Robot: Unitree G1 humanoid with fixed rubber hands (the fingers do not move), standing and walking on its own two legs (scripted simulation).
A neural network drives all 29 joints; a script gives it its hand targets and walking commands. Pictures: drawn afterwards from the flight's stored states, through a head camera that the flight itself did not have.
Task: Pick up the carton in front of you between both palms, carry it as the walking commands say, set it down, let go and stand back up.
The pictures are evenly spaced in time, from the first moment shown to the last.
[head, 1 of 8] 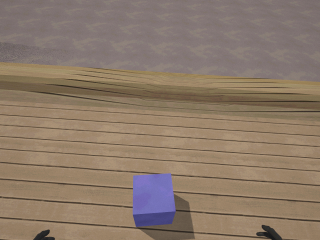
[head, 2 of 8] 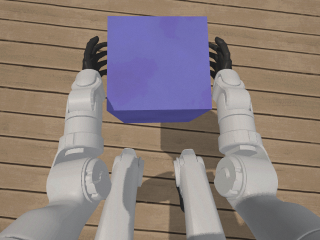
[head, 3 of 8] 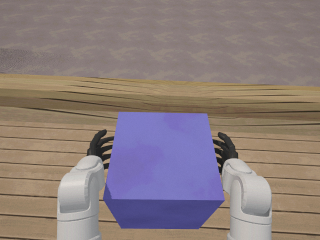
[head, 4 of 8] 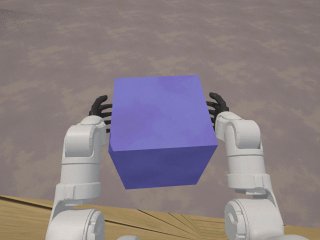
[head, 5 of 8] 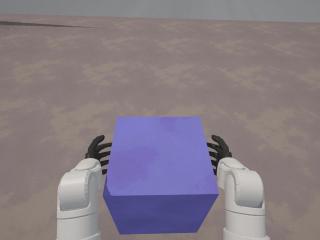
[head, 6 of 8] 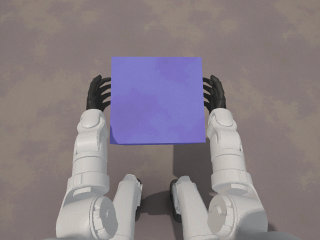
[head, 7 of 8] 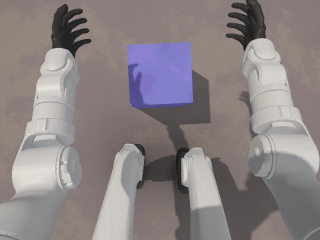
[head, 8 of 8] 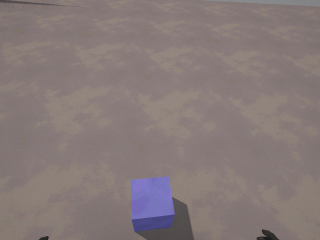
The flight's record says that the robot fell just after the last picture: no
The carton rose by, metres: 0.69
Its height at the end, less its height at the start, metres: -0.99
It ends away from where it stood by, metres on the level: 4.68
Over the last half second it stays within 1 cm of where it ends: yes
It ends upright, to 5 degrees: yes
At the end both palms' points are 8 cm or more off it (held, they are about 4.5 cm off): yes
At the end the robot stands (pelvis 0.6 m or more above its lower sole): yes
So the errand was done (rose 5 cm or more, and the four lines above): yes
